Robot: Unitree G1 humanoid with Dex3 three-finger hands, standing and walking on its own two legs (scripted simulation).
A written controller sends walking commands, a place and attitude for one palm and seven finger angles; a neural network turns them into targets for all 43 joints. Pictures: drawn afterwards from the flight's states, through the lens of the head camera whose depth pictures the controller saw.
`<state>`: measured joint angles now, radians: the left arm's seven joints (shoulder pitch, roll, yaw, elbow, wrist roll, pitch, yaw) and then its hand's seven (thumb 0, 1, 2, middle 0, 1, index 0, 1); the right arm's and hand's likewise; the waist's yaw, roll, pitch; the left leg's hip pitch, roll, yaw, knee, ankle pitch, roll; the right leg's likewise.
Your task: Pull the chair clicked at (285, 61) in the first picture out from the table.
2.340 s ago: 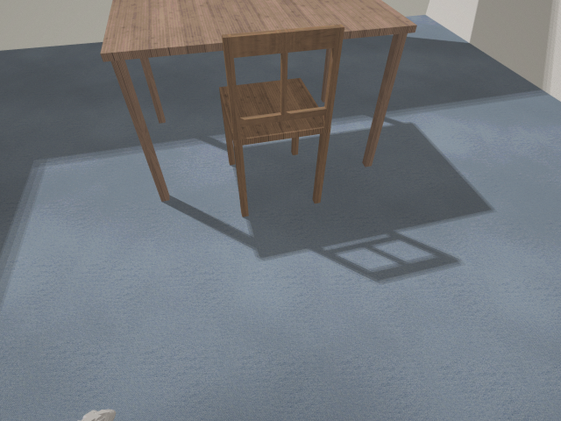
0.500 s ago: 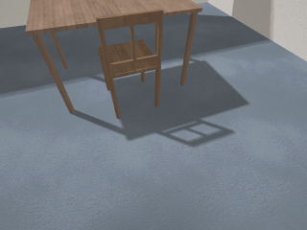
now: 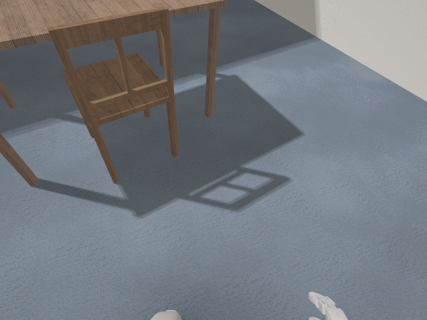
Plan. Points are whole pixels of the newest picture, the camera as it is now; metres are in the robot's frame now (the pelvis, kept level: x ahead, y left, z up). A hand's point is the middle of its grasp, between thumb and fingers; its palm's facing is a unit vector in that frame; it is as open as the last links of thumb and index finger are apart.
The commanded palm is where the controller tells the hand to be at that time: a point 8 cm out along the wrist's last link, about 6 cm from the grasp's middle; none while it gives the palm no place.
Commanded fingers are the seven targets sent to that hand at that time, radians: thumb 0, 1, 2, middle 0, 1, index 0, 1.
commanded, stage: walk to a spot facing it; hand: left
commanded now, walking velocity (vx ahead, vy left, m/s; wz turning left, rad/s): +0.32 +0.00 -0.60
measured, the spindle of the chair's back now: (123, 66) +0.94 +0.47 -0.10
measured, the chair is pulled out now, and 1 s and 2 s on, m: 0.00 0.00 0.00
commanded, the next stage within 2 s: turn to face it in 1.28 s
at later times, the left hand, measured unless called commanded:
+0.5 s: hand (195, 204) +0.41 +0.10 -0.15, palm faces -0.42 -0.89 -0.16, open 7.4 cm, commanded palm none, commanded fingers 0.00 0.90 0.90 -0.20 -0.30 -0.20 -0.30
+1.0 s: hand (193, 182) +0.49 +0.12 -0.17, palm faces -0.38 -0.90 -0.20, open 7.3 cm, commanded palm none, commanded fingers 0.00 0.90 0.90 -0.20 -0.30 -0.20 -0.30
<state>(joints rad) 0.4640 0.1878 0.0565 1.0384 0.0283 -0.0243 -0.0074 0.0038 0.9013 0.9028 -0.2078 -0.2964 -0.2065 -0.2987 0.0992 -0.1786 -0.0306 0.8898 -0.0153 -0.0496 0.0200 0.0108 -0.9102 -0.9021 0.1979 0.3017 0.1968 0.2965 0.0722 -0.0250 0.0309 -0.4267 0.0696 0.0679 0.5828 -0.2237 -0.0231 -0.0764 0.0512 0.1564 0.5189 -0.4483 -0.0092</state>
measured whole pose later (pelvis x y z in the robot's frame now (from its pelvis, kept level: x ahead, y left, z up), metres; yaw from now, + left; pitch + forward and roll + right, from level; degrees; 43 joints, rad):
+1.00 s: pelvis +0.41 -0.07 +0.00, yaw -30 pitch +0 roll -2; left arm 0.35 0.23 0.07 1.01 0.02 -0.02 -0.01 0.00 0.92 0.90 -0.20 -0.30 -0.20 -0.30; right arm 0.12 -0.18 -0.04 0.91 -0.03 -0.05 0.02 0.01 -0.92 -0.90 0.20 0.30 0.20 0.30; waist 0.06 -0.02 0.00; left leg -0.38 0.09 0.12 0.59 -0.21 -0.01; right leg -0.16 0.04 0.02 0.57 -0.39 -0.02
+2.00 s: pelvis +0.55 -0.12 +0.01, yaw -32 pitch +1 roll -2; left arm 0.17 0.24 0.09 0.96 0.03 0.07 0.01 0.00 0.91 0.90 -0.20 -0.30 -0.20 -0.30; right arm 0.26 -0.18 -0.06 0.95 -0.02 0.01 0.00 0.01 -0.92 -0.90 0.20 0.30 0.20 0.30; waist -0.03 -0.05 0.05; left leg -0.35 0.02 0.10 0.60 -0.26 0.07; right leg -0.52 -0.08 -0.06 1.14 -0.39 0.07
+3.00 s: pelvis +0.49 -0.13 +0.01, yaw +5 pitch +0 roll -1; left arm 0.21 0.29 0.08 0.92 0.02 0.07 0.01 0.01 0.91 0.90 -0.20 -0.30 -0.20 -0.30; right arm 0.12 -0.23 -0.05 0.89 -0.02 0.03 0.02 0.01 -0.91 -0.90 0.20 0.30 0.20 0.30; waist 0.02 -0.04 0.09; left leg -0.26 -0.01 0.01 0.54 -0.28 0.03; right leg -0.48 -0.11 -0.04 1.08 -0.44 0.09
